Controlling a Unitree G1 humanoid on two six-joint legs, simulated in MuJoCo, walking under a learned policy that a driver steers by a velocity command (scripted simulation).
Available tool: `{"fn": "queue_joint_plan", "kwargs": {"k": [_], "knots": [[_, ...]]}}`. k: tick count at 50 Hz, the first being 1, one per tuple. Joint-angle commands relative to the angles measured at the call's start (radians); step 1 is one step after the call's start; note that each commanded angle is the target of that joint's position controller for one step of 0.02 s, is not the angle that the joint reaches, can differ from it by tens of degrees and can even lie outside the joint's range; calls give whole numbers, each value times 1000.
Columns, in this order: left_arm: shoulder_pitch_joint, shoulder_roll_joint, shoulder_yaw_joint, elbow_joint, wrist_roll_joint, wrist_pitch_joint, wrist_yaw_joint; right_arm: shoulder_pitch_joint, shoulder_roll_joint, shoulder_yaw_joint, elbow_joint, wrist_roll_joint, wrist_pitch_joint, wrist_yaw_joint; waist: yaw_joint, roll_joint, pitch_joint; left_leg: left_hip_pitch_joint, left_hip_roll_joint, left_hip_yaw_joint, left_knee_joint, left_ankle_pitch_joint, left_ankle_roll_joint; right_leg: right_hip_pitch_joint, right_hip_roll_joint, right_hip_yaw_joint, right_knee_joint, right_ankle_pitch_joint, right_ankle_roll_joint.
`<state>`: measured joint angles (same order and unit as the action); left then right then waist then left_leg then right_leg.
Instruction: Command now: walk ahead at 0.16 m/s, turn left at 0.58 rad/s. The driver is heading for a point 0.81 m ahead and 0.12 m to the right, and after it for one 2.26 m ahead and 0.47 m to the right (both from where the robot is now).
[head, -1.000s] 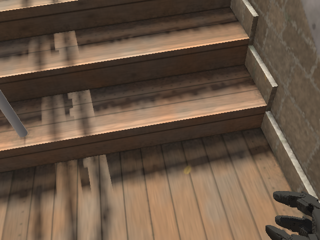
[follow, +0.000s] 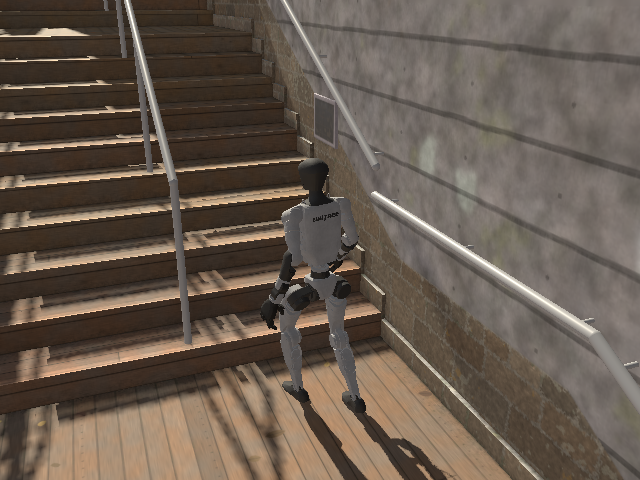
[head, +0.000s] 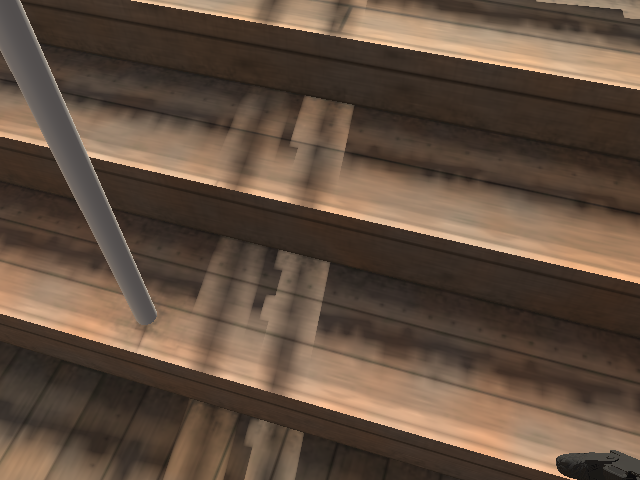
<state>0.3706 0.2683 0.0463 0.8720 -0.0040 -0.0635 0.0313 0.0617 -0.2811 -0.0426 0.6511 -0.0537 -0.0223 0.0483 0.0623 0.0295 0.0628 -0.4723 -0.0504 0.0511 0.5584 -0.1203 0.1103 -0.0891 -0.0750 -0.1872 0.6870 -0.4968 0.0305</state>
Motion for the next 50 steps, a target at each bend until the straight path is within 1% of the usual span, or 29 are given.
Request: {"fn": "queue_joint_plan", "kwargs": {"k": [1, 2, 3, 4, 5, 9, 15, 16, 20, 22, 24, 27, 28, 30, 31, 33, 34, 35, 36, 37, 38, 39, 42, 44, 45, 46, 47, 48, 50], "knots": [[97, 95, 12, -101, 27, 21, 13, 336, -285, -88, -5, 51, 0, -40, -122, 143, -521, 800, 443, -642, -68, 908, 274, -490, 103, 190, 677, -184, -13], [27, 122, 16, -93, 31, 34, 13, 273, -234, -78, -8, 63, 13, -47, -106, -5, -410, 691, 393, -556, -136, 678, 250, -511, 40, 238, 655, -84, -15], [-16, 115, 14, -92, 24, 37, 9, 210, -174, -56, -4, 71, 23, -50, -77, -5, -247, 526, 330, -470, -177, 570, 209, -505, 14, 231, 583, -11, -12], [-35, 122, 15, -84, 33, 42, 11, 170, -137, -39, 2, 62, 29, -49, -49, -4, -144, 406, 269, -417, -217, 519, 165, -491, -6, 236, 524, 25, -8], [-28, 126, 16, -78, 38, 55, 10, 159, -120, -34, 0, 65, 31, -50, -34, 21, -120, 339, 234, -383, -242, 496, 140, -441, -8, 238, 471, 56, -6], [5, 85, 8, -43, 32, 78, 8, 164, -155, -44, 20, 39, 11, -40, -21, 4, -172, 297, 192, -334, -249, 469, 88, -355, 22, 224, 389, 128, 0], [-67, 60, 1, -2, 19, 97, 3, 193, -61, 1, 83, 39, 15, -56, -53, 47, -139, 271, 186, -286, -337, 246, 28, -264, 19, 225, 176, 200, -9], [-185, 75, 14, -43, -4, 80, 30, 51, -40, 9, 38, 37, 10, -68, -52, 50, -114, 249, 183, -319, -351, 33, 17, -277, -33, 307, 134, 256, 11], [-195, 102, 13, -27, -5, 59, 39, 63, -93, -2, 70, 34, 17, -82, -71, 68, -46, 258, 191, -339, -393, -219, 37, -236, -4, 281, -3, 184, 50], [-202, 139, 22, -32, -14, 50, 36, 88, -125, -15, 69, 46, 20, -86, -88, 47, -25, 309, 224, -356, -359, -203, 80, -288, 3, 268, 4, 125, 52], [-202, 124, 21, -32, -16, 40, 29, 77, -138, -23, 65, 55, 28, -91, -80, 15, -23, 348, 251, -373, -325, -126, 113, -298, 5, 256, -17, 89, 51], [-170, 104, 19, -23, -17, 32, 10, 56, -136, -28, 49, 63, 39, -94, -39, -26, -83, 418, 247, -302, -206, 259, 107, -231, 34, 217, -160, 230, 31], [-170, 110, 18, -33, -8, 31, 1, 77, -149, -36, 58, 71, 43, -97, -34, -25, -107, 439, 228, -261, -167, 372, 80, -197, 38, 225, -235, 348, 7], [-179, 230, 54, -39, -5, 29, -9, 53, -129, -40, 13, 46, 46, -108, -62, -170, -154, 371, 90, -109, -22, 381, -16, -130, -57, 400, -208, 764, -97], [-186, 241, 62, -61, -10, 30, -6, -3, -129, -42, -2, 30, 49, -113, -33, -174, -149, 273, 13, -51, 54, 221, -72, -91, -130, 517, -251, 858, -174], [-175, 226, 61, -83, 18, 22, 10, -61, -91, -40, -16, 47, 60, -116, 16, -250, -131, 12, -83, -87, 385, -459, -133, 11, -282, 720, -362, 945, -325], [-198, 225, 58, -87, 15, 15, 12, -37, -109, -53, -21, 64, 62, -106, -23, -204, -131, -25, -49, -157, 519, -500, -140, 16, -265, 681, -348, 941, -326], [-245, 218, 59, -94, -1, 15, 14, -7, -112, -56, -11, 73, 62, -100, -61, -153, -113, -58, -16, -170, 492, -452, -147, 25, -212, 602, -323, 906, -272], [-263, 212, 63, -97, -26, 27, 18, -1, -94, -53, -3, 73, 55, -99, -71, -126, -99, -69, -5, -151, 387, -404, -165, 43, -167, 560, -313, 865, -224], [-251, 217, 65, -98, -28, 46, 25, -36, -73, -45, -11, 62, 45, -96, -58, -143, -110, -65, -12, -124, 329, -381, -183, 73, -149, 564, -297, 888, -217], [-239, 222, 69, -100, -24, 67, 29, -40, -62, -41, -8, 65, 33, -87, -49, -152, -149, -31, -14, -98, 281, -351, -191, 86, -123, 550, -294, 813, -216], [-145, 217, 69, -63, 29, 96, 1, 34, -68, -29, 21, 27, 36, -69, -25, -178, -156, 17, -15, -64, 256, -333, -169, 94, -60, 520, -275, 756, -217], [-179, 220, 84, -88, 27, 116, -41, 15, -66, -27, 1, 31, 33, -49, -32, -212, -116, 135, -33, -22, 69, -322, -130, -66, -31, 585, -308, 346, -211], [-240, 205, 84, -115, 21, 96, -37, 94, -76, -29, 36, 28, 19, -74, -104, -172, -81, 351, -34, -23, -152, -230, -110, -261, 18, 617, -296, 40, -170], [-269, 157, 70, -135, 24, 83, -32, 174, -140, -39, 61, 21, 9, -90, -148, -54, -91, 513, 107, -178, -249, -312, -71, -432, 85, 549, -182, -64, -120], [-291, 56, 37, -185, 21, 64, -27, 233, -284, -66, 64, 10, 0, -96, -159, 213, -94, 560, 382, -572, -455, -632, 8, -601, 244, 357, 78, -110, -75], [-306, 141, 50, -188, 62, 57, -25, 213, -288, -69, 72, -5, -4, -94, -138, 120, -28, 423, 474, -687, -481, -656, 69, -616, 159, 370, 230, -43, -70], [-290, 172, 63, -182, 69, 60, -41, 171, -233, -55, 64, -1, -15, -90, -93, 79, 16, 382, 450, -630, -460, -624, 82, -612, 109, 355, 297, 17, -71], [-239, 157, 64, -135, 46, 66, -68, 102, -140, -30, 57, 18, -28, -82, -58, 96, 25, 380, 314, -372, -452, -374, 33, -556, 80, 299, 330, 152, -44]]}}
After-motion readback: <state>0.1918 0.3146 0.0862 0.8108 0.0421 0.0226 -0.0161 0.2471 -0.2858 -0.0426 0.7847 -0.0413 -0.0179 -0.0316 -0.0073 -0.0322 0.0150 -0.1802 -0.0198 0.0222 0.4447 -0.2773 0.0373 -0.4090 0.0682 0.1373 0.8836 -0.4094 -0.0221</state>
